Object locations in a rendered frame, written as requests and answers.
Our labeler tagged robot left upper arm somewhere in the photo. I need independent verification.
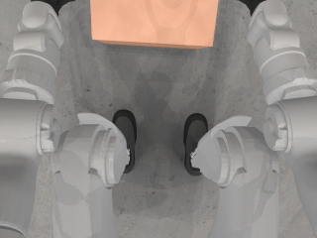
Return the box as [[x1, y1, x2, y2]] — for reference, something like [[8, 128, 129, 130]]
[[0, 98, 60, 238]]

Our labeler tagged right robot shin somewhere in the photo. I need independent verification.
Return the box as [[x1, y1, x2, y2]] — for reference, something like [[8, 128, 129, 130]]
[[190, 115, 279, 179]]

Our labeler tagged robot left hand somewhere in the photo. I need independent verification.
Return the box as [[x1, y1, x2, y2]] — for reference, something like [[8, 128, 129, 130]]
[[31, 0, 75, 16]]

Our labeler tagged carton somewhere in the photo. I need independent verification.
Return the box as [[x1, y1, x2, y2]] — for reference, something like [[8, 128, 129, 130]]
[[90, 0, 219, 50]]

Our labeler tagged robot right hand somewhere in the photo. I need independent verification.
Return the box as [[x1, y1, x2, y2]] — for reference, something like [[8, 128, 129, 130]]
[[238, 0, 266, 17]]

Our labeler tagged robot right foot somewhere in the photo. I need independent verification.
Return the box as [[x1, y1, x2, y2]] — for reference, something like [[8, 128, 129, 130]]
[[183, 113, 208, 177]]

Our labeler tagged robot right upper arm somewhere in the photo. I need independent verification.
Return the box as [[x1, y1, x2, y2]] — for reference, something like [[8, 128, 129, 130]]
[[263, 95, 317, 238]]

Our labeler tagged left robot forearm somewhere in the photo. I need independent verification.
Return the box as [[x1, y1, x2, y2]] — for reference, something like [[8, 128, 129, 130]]
[[0, 1, 64, 105]]

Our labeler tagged right robot forearm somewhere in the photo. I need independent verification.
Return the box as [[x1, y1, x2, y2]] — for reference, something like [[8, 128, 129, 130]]
[[247, 0, 317, 105]]

